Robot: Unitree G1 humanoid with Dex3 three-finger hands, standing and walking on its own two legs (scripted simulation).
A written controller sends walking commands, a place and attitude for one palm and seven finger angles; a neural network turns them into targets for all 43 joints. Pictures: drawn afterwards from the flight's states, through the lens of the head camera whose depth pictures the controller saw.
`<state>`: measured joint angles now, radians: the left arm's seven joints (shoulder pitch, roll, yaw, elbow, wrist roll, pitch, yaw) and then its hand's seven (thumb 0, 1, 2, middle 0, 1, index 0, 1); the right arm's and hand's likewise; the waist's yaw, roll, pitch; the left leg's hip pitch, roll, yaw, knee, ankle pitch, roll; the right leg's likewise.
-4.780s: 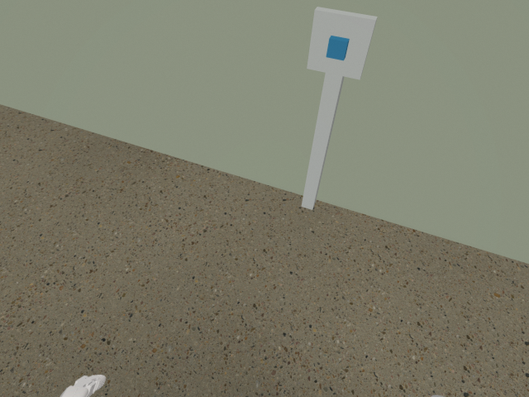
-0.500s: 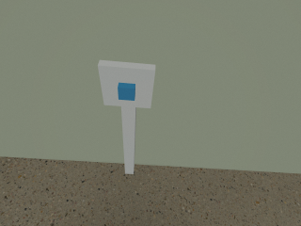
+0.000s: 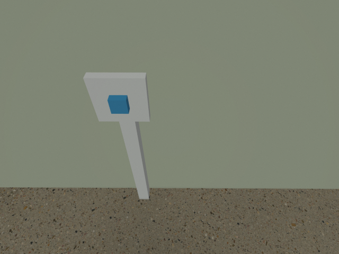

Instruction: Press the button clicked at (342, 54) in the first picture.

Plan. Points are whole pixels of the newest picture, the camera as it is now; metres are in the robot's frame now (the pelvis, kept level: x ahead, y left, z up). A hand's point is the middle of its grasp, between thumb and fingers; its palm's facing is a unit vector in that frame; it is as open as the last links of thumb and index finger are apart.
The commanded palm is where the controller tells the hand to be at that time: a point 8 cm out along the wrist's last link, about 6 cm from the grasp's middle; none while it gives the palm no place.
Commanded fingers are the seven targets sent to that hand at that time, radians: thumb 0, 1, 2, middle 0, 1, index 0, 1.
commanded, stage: come to a stop and stand still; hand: left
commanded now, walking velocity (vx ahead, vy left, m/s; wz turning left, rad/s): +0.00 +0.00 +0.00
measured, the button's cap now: (119, 103) +0.54 +0.18 +0.05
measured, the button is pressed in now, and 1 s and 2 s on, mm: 0 0 0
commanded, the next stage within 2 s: look again from close up in 0.12 s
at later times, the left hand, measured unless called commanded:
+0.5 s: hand out of the picture +0.03 +0.22 -0.18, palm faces +0.06 -0.98 -0.20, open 7.4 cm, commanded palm none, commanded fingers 0.00 0.90 0.90 -0.20 -0.30 -0.20 -0.30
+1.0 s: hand out of the picture +0.01 +0.30 -0.17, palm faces -0.01 -0.96 -0.28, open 7.4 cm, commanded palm none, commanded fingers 0.00 0.90 0.90 -0.20 -0.30 -0.20 -0.30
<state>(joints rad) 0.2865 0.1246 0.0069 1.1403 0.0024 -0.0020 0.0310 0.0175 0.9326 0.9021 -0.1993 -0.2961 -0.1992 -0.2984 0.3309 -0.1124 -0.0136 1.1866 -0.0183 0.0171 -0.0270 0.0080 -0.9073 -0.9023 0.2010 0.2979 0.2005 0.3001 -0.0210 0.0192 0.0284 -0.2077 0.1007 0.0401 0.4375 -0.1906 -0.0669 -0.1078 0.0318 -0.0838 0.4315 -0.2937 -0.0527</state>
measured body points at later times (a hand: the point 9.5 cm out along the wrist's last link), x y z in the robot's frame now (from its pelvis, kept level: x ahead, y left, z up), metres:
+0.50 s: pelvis +0.02 +0.04 -0.01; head +0.02 +0.05 +0.44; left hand +0.03 +0.28 -0.17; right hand +0.08 -0.20 -0.15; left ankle +0.03 +0.16 -0.74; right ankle -0.03 -0.08 -0.74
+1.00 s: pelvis -0.02 +0.08 +0.00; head -0.02 +0.09 +0.45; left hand +0.01 +0.35 -0.15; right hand +0.04 -0.18 -0.14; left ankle +0.03 +0.16 -0.74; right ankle -0.03 -0.08 -0.74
